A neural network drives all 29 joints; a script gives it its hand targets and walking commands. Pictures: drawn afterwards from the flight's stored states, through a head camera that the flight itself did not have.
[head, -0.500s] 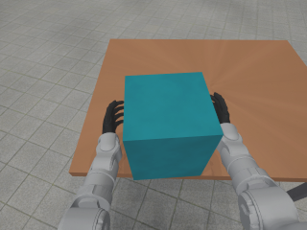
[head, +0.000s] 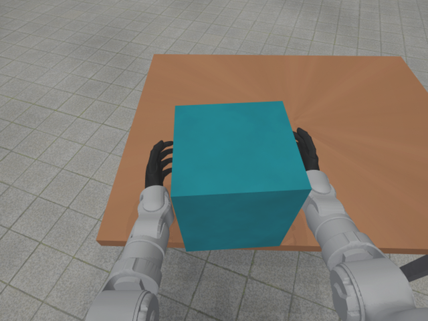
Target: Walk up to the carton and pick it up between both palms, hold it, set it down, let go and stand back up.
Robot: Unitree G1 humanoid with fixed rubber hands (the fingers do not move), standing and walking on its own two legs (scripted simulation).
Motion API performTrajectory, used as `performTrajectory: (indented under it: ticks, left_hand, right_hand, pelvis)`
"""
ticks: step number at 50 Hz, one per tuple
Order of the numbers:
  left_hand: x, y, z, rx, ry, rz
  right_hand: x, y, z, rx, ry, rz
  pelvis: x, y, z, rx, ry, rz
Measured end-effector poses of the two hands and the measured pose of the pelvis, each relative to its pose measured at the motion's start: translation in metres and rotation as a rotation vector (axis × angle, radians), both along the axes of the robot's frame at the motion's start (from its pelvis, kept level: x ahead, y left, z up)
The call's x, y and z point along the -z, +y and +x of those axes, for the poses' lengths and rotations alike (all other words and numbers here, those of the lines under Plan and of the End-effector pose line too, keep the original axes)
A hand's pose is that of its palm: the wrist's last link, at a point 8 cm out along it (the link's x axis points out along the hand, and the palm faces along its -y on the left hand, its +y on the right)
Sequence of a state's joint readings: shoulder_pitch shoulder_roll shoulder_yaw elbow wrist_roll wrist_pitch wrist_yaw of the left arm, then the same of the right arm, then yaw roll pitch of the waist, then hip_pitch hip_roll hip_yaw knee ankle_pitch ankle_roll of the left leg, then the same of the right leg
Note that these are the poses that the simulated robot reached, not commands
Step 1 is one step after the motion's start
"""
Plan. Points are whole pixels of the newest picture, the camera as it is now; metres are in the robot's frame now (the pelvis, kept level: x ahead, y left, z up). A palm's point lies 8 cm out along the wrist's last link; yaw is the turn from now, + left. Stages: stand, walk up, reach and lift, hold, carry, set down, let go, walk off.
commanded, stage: reach and lift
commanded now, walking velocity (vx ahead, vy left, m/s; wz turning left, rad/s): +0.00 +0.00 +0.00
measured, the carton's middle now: (231, 181) +0.37 +0.00 +0.01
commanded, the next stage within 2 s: none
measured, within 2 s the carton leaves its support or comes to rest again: leaves its support in 0.74 s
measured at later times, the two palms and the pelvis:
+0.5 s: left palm (156, 181) +0.36 +0.15 +0.04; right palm (306, 168) +0.38 -0.16 +0.04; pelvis +0.00 +0.00 +0.00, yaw +0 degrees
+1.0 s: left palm (154, 176) +0.35 +0.14 +0.07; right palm (312, 170) +0.36 -0.16 +0.06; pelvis -0.01 +0.00 +0.00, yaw +0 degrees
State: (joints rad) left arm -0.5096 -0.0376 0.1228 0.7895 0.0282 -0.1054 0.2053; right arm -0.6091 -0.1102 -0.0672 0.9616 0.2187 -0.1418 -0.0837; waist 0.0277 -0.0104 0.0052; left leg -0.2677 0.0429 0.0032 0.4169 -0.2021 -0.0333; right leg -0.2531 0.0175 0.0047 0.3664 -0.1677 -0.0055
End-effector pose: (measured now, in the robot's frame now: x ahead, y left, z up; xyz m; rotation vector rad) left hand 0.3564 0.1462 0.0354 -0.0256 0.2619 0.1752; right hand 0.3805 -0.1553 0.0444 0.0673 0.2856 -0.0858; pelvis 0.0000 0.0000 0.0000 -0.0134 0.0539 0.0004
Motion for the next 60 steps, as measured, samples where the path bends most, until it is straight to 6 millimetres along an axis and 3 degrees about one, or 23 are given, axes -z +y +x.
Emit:
performTrajectory:
  ticks: [32,46,60]
  left_hand:
    - [-0.002,0.0,0.0,0.005,-0.006,0.033]
    - [-0.031,-0.002,-0.004,0.035,-0.126,0.055]
    - [-0.03,-0.004,-0.011,0.035,-0.056,0.019]
  right_hand:
    - [-0.001,0.001,-0.001,-0.005,-0.005,-0.029]
    - [-0.02,-0.001,-0.015,0.022,-0.125,-0.038]
    - [-0.016,-0.003,-0.024,0.02,-0.055,-0.063]
  pelvis:
    - [0.0,0.0,-0.001,0.0,-0.001,0.0]
    - [-0.002,-0.001,-0.005,0.0,0.012,0.001]
    - [-0.003,-0.002,-0.013,0.0,0.007,0.002]
